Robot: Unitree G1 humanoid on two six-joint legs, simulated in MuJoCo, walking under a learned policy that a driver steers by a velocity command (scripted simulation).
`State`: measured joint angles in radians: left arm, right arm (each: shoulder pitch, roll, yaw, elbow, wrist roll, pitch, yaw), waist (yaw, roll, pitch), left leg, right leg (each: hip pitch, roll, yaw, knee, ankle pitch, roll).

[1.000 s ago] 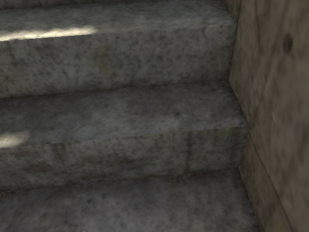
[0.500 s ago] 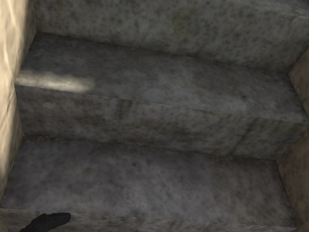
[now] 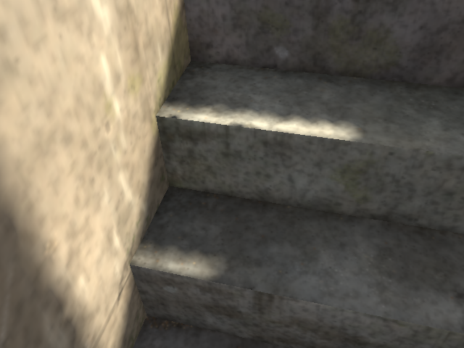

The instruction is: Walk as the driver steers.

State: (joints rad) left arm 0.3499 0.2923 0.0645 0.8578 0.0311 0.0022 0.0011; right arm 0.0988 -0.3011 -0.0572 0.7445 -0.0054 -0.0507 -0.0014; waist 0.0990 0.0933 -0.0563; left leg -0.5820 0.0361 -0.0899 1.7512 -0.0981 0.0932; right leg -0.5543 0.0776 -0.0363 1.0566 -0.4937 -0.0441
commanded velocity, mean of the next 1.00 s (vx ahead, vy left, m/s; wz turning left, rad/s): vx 0.35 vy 0.00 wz -0.40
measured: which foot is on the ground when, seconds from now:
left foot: up 0.00-0.40, down 0.42-0.90, up 0.92-1.00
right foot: down 0.00-0.46, up 0.48-0.88, down 0.90-1.00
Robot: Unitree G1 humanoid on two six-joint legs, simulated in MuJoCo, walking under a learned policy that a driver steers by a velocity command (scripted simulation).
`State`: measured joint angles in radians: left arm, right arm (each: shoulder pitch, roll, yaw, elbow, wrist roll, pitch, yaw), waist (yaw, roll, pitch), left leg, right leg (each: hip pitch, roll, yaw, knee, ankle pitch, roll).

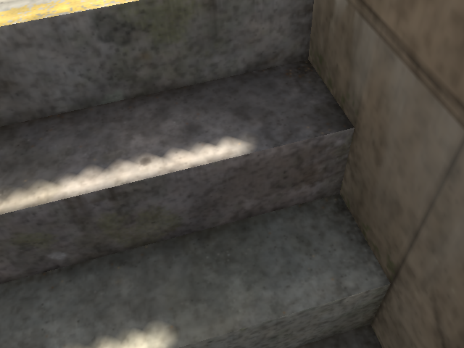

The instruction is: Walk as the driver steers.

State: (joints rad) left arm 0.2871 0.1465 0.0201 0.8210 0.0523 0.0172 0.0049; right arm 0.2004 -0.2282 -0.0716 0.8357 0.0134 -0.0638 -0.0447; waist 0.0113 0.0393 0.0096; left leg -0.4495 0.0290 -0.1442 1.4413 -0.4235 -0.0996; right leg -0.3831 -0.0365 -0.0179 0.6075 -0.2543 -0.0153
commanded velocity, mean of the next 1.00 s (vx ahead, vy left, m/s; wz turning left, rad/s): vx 0.01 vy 0.00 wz -0.02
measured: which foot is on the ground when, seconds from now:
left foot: up 0.00-0.10, down 0.12-1.00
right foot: down 0.00-1.00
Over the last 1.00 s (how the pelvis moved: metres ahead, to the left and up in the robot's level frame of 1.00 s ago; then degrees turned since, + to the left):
0.31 -0.13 0.28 -25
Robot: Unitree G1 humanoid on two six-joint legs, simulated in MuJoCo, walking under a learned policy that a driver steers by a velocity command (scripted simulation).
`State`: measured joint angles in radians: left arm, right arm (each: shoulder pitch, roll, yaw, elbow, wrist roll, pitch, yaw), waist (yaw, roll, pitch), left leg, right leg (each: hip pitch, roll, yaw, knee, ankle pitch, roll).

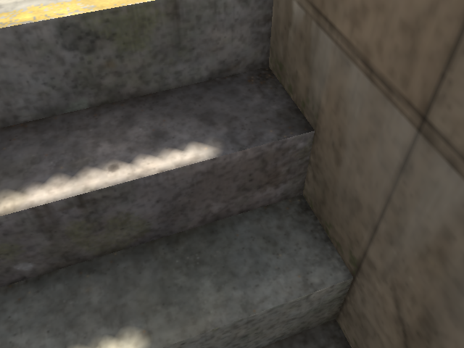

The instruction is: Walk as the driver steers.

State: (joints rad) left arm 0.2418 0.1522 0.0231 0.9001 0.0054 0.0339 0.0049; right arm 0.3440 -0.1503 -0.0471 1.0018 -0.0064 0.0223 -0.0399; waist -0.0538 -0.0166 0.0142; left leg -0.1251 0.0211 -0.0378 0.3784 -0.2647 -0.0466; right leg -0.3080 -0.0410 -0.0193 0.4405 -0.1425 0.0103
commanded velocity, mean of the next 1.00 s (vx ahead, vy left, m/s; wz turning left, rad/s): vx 0.38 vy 0.00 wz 0.00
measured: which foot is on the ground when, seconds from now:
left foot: down 0.00-1.00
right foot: down 0.00-0.72, up 0.74-1.00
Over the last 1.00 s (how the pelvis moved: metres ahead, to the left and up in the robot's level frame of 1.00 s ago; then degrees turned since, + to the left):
-0.02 0.00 0.01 -1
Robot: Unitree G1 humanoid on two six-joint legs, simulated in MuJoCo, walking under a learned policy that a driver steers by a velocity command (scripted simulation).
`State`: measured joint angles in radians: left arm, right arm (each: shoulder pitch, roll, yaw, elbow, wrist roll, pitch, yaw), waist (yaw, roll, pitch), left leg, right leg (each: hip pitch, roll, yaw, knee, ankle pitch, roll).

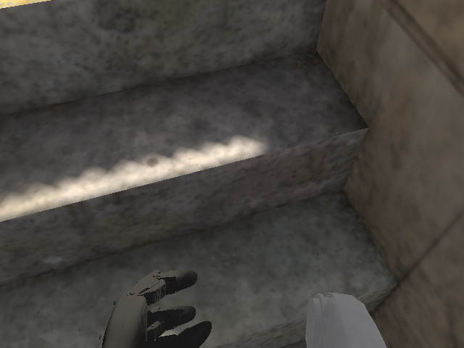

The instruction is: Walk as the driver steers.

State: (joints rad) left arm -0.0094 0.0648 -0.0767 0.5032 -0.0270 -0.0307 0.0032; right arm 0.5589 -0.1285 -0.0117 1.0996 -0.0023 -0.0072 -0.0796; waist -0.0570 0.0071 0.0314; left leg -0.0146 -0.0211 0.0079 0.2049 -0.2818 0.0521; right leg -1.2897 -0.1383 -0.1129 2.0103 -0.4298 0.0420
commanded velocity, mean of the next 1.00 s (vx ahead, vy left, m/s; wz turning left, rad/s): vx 0.50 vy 0.00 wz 0.00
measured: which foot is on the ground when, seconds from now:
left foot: down 0.00-0.12, up 0.14-0.84, down 0.86-1.00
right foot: up 0.00-0.06, down 0.08-0.82, up 0.84-1.00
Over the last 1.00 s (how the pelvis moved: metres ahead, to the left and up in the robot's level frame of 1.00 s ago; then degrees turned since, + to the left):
0.06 0.07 0.01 2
